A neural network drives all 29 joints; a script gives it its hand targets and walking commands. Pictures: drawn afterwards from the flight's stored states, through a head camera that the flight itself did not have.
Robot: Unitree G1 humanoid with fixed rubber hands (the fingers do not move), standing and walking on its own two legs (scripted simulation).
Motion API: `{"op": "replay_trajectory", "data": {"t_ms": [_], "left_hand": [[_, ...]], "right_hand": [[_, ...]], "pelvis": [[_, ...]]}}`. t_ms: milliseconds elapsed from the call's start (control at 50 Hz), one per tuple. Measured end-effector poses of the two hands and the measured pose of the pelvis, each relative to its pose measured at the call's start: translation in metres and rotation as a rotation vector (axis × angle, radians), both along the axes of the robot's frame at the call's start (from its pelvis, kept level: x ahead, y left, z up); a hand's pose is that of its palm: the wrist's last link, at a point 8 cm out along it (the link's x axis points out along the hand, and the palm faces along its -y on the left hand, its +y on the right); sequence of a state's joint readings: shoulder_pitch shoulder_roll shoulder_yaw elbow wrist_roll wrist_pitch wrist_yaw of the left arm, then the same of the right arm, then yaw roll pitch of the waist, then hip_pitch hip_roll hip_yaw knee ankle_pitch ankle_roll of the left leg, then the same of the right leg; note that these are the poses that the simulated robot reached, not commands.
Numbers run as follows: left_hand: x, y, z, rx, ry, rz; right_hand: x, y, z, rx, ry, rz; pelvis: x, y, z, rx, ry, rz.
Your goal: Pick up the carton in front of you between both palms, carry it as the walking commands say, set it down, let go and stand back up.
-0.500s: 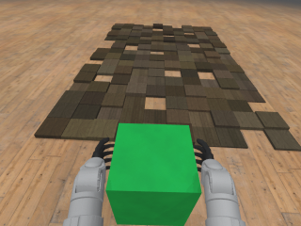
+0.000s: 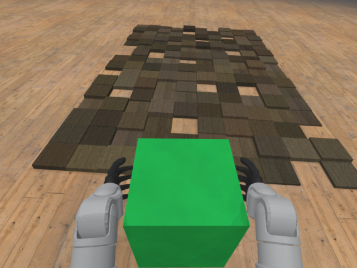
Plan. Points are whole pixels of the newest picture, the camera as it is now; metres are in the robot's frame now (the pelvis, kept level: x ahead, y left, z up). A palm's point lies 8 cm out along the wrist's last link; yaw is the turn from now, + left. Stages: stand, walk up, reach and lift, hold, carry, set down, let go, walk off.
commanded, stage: carry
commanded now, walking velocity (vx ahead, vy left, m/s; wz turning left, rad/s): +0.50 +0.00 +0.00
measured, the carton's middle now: (182, 205) +0.29 +0.00 +0.02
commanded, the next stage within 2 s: none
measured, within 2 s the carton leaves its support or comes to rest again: neither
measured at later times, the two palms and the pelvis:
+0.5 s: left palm (135, 112) +0.54 +0.14 +0.11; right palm (233, 113) +0.56 -0.16 +0.10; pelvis +0.28 -0.02 +0.01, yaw +1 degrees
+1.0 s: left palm (149, 52) +0.95 +0.14 +0.13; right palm (217, 54) +0.94 -0.16 +0.14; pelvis +0.60 +0.01 +0.01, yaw -2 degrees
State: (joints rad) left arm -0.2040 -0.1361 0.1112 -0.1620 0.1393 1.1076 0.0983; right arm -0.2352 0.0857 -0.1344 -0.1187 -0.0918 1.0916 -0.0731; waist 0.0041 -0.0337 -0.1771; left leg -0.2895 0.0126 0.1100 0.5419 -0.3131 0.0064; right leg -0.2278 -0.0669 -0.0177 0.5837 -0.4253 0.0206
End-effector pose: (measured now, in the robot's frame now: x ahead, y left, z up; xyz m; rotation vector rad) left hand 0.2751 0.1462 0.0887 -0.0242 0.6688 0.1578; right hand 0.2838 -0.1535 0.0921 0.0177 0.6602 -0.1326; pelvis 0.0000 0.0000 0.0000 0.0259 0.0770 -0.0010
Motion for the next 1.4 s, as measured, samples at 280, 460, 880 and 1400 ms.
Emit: {"op": "replay_trajectory", "data": {"t_ms": [280,460,880,1400], "left_hand": [[0.137,-0.033,0.005,-0.013,0.024,-0.025],[0.233,-0.011,0.020,-0.013,0.028,0.069],[0.575,-0.004,0.020,-0.013,0.019,-0.116],[0.967,0.006,0.015,-0.002,0.083,0.076]], "right_hand": [[0.123,-0.033,0.000,0.042,0.025,-0.069],[0.246,-0.010,0.013,0.040,0.030,0.026],[0.539,-0.003,0.021,-0.015,0.021,-0.117],[0.986,0.006,0.009,0.034,0.086,0.044]], "pelvis": [[0.143,-0.028,0.000,-0.036,0.014,0.026],[0.252,-0.028,0.016,0.011,0.023,0.013],[0.522,0.024,0.016,-0.046,-0.005,-0.050],[0.880,-0.022,0.009,-0.001,0.037,0.000]]}}
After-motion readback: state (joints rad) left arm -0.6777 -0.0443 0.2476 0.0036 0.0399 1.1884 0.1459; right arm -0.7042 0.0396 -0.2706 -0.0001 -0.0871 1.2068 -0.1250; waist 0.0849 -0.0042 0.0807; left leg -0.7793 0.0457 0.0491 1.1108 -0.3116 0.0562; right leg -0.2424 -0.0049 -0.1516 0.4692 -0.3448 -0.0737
